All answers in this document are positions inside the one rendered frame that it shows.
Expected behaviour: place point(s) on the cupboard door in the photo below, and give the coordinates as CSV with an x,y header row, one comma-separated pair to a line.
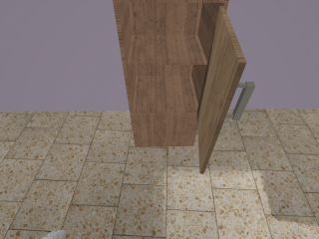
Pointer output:
x,y
224,69

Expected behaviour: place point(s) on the handle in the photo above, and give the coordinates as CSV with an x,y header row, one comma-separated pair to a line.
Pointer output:
x,y
248,88

